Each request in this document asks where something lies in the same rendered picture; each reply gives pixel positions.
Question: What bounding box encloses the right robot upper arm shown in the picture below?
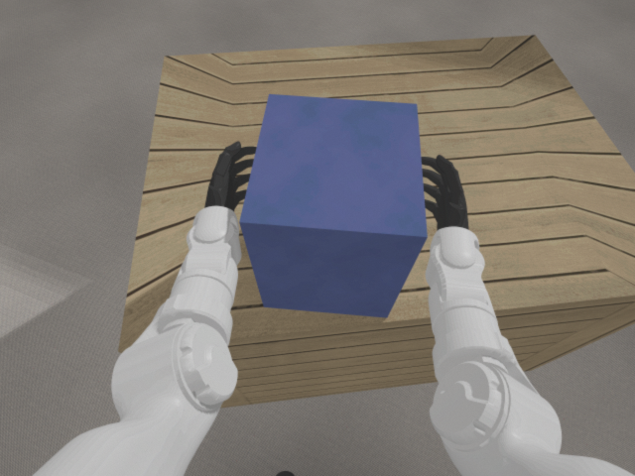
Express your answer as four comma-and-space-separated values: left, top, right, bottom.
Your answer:
430, 361, 635, 476

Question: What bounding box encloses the right robot hand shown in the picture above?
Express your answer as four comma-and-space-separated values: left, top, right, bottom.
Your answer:
421, 155, 469, 230

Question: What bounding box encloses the left robot hand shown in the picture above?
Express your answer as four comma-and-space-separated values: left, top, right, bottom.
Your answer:
204, 141, 257, 211

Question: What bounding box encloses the left robot upper arm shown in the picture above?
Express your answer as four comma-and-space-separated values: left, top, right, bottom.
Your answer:
33, 322, 238, 476

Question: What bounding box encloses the robot left forearm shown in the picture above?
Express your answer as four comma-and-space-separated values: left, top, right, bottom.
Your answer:
111, 206, 242, 410

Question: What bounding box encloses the pedestal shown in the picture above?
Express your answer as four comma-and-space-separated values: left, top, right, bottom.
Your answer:
118, 35, 635, 408

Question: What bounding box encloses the carton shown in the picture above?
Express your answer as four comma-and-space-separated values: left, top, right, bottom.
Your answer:
239, 94, 428, 318

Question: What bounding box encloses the robot right forearm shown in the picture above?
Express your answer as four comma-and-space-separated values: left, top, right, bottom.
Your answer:
426, 227, 540, 396

